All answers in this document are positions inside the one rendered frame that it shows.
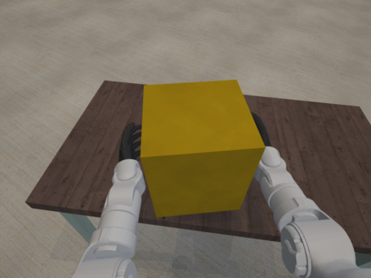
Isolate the robot left hand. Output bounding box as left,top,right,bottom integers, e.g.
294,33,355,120
119,122,142,162

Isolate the robot right forearm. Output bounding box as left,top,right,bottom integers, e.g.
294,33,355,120
254,147,356,263

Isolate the robot right upper arm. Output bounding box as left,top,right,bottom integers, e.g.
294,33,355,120
281,220,371,278

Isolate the robot left forearm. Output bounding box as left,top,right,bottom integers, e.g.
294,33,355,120
72,159,146,278

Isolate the robot left upper arm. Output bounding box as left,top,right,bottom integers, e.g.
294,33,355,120
73,257,137,278

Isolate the carton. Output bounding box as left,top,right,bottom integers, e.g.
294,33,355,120
140,80,265,217

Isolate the table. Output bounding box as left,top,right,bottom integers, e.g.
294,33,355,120
25,81,371,268

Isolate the robot right hand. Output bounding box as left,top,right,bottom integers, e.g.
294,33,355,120
251,112,271,147

